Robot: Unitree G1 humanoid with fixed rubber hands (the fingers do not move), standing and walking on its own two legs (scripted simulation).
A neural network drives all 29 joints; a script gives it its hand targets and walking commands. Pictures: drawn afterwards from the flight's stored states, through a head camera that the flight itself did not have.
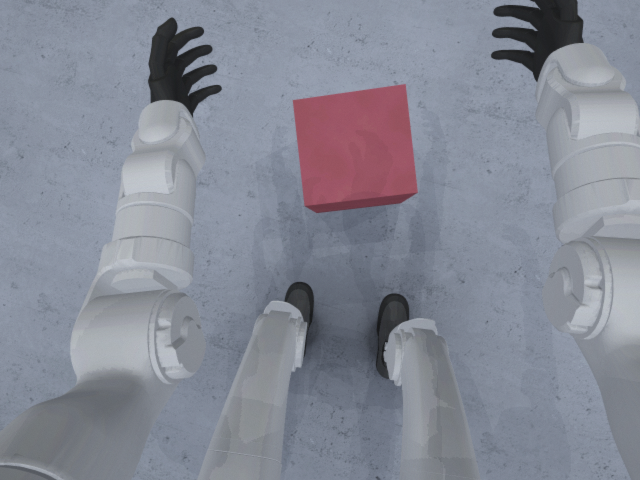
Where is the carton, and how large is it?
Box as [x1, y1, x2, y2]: [293, 84, 417, 212]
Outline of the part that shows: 405,84 293,100 305,206 316,212 390,204 401,202 417,192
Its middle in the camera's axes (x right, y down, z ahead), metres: +0.08 -0.17 +0.84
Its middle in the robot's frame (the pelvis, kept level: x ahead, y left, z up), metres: +0.52 +0.03 -0.53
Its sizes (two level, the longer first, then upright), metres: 0.210 0.200 0.250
